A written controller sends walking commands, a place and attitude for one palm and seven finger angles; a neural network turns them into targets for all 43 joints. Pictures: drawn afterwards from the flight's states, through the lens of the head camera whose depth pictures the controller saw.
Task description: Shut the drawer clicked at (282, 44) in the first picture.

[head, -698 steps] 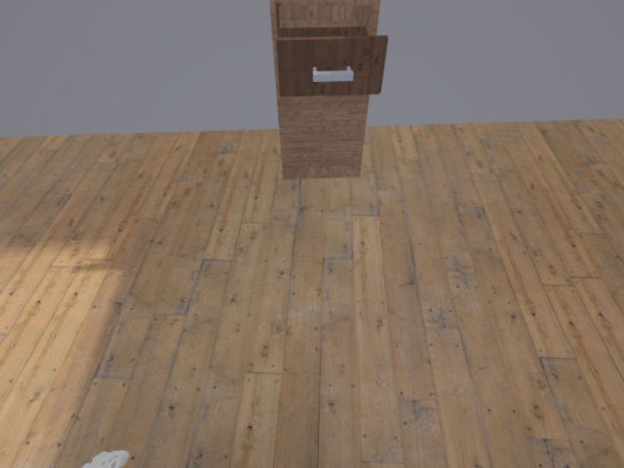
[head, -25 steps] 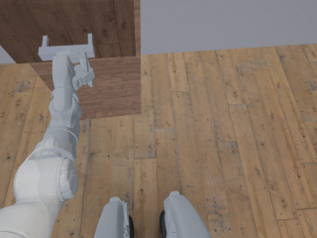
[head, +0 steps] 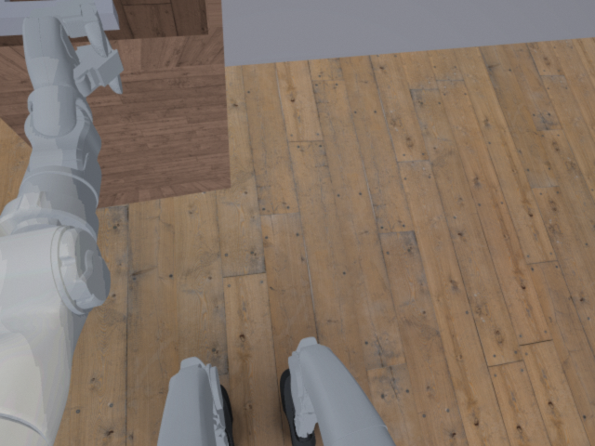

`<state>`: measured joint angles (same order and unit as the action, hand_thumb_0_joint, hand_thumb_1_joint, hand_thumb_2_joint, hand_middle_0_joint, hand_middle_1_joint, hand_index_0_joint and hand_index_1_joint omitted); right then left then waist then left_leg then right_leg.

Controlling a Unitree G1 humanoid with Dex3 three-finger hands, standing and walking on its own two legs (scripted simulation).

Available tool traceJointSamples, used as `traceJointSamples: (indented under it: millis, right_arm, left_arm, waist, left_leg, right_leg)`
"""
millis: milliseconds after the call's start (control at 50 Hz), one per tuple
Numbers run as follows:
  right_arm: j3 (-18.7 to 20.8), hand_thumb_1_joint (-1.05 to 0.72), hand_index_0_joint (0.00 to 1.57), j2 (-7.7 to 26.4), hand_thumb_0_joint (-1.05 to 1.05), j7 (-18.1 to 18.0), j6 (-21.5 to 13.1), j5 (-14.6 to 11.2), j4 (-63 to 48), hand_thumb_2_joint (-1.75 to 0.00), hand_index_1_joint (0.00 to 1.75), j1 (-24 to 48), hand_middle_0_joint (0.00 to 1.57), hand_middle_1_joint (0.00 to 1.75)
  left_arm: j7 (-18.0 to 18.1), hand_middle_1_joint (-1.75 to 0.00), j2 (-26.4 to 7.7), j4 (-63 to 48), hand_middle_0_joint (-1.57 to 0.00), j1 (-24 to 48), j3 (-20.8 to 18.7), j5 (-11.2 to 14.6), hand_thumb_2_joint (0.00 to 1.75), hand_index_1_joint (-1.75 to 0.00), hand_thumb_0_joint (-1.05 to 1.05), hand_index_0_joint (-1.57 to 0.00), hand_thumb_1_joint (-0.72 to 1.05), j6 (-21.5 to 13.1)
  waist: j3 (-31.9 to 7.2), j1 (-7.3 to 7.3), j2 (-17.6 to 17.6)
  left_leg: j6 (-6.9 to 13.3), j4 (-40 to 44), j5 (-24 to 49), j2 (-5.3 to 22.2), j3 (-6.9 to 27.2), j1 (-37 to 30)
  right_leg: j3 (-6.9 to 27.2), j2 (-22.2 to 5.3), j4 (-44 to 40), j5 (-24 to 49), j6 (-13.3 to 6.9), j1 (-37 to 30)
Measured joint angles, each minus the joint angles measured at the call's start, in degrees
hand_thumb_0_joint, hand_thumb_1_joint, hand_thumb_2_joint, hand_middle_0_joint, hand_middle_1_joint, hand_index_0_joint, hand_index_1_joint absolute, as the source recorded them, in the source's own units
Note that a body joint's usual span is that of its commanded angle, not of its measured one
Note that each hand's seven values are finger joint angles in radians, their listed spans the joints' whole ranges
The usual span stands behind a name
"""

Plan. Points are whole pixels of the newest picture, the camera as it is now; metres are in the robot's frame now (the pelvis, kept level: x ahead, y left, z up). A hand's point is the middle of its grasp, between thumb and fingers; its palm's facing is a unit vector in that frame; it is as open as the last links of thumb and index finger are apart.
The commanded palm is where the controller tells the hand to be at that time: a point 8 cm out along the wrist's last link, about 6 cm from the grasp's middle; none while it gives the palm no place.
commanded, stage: push the drawer shut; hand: left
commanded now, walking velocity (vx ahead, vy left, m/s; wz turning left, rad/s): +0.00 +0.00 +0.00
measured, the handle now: (56, 2) +0.66 +0.19 +0.06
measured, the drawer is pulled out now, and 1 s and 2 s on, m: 0.02 0.00 0.00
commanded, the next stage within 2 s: pull the fist back off the drawer in 0.50 s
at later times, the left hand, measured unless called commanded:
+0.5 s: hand (98, 40) +0.61 +0.15 +0.06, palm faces +0.06 -1.00 -0.04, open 3.3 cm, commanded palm +0.64 +0.15 +0.06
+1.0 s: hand (96, 41) +0.61 +0.15 +0.06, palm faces +0.06 -1.00 -0.04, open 3.2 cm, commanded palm +0.60 +0.14 +0.06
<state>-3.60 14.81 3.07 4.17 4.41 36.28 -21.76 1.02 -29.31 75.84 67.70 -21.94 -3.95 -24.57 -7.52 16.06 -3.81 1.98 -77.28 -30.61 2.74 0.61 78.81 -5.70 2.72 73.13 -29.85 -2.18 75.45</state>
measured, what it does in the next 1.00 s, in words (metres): stands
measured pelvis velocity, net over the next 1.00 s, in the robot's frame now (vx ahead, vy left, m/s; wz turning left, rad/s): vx -0.02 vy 0.01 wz -0.03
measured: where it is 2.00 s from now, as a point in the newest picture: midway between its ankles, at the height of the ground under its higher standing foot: (261, 434)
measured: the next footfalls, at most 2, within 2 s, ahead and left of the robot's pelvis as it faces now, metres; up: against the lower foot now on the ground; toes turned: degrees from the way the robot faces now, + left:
none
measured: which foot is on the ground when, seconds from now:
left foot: down 0.00-1.00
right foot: down 0.00-1.00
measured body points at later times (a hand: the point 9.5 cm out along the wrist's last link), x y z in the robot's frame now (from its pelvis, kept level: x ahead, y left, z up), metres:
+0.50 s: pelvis -0.01 +0.01 -0.01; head +0.20 +0.05 +0.39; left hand +0.60 +0.20 +0.06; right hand -0.06 -0.24 -0.10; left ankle +0.03 +0.10 -0.60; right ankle +0.03 -0.10 -0.60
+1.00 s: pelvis -0.02 +0.01 -0.02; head +0.20 +0.06 +0.37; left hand +0.60 +0.20 +0.06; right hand -0.09 -0.22 -0.10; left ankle +0.03 +0.10 -0.60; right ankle +0.03 -0.10 -0.60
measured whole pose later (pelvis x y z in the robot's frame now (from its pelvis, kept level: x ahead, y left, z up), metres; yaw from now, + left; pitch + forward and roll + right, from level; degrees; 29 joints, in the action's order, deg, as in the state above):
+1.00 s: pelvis -0.02 +0.01 -0.02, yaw -2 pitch +35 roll -8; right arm -6.6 13.7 3.4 0.9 5.4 36.3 -25.1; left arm 0.4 -37.4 77.3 80.1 -19.6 -7.2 -16.0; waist -5.9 20.0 -3.9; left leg 3.1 -81.2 -28.9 2.5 2.4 87.7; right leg -7.4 2.6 74.7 -27.5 -1.1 82.6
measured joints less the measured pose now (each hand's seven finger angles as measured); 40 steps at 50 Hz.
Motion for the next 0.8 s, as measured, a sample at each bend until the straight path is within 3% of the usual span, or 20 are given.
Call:
traceJointSamples:
  millis: [280, 620, 800]
  right_arm:
    - [-1.1, -0.91, 0.21, -0.8, 0.00, 0.7, 0.3, 0.5, 0.1, -0.90, 0.30, -2.2, 0.20, 0.30]
    - [-2.6, -0.91, 0.21, -0.5, 0.00, -0.4, -2.4, 0.8, 0.2, -0.90, 0.30, -1.0, 0.20, 0.30]
    - [-3.4, -0.91, 0.21, -0.6, 0.00, -0.5, -3.3, 1.0, 0.1, -0.90, 0.30, -1.9, 0.20, 0.30]
  left_arm:
    - [-1.4, -1.60, -3.2, 0.8, -1.39, 4.3, -1.0, -1.9, 0.92, -1.60, 0.03, -1.40, 0.76, 2.5]
    - [-0.9, -1.60, -8.6, 5.2, -1.39, 12.1, 2.7, -3.2, 0.93, -1.60, 0.06, -1.40, 0.63, 5.1]
    - [-1.0, -1.60, -9.8, 4.6, -1.39, 14.3, 3.2, -3.9, 0.92, -1.60, 0.05, -1.40, 0.61, 7.1]
  waist:
    - [0.6, 0.93, -0.2]
    - [0.8, 4.07, 0.0]
    - [1.4, 4.81, 0.2]
  left_leg:
    - [0.2, -0.9, -0.5, 0.2, 0.6, 2.2]
    - [0.6, -3.6, 1.0, -0.2, 2.2, 7.6]
    - [0.9, -4.1, 1.8, -0.3, 2.1, 9.4]
  right_leg:
    - [-0.5, 0.3, 0.0, -0.1, 0.3, 1.6]
    - [-2.1, -0.1, 1.6, 1.3, 0.5, 5.9]
    - [-2.1, -0.2, 1.9, 2.3, 0.8, 7.5]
